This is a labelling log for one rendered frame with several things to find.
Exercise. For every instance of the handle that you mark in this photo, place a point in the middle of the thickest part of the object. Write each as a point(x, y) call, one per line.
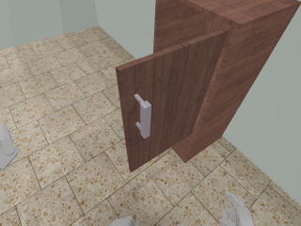
point(145, 117)

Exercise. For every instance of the robot right hand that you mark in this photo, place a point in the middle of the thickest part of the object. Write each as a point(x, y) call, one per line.
point(241, 216)

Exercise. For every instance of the cupboard door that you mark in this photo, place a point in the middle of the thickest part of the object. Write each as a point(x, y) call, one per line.
point(174, 81)

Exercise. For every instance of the robot left hand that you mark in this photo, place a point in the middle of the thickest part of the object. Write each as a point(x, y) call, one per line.
point(8, 152)

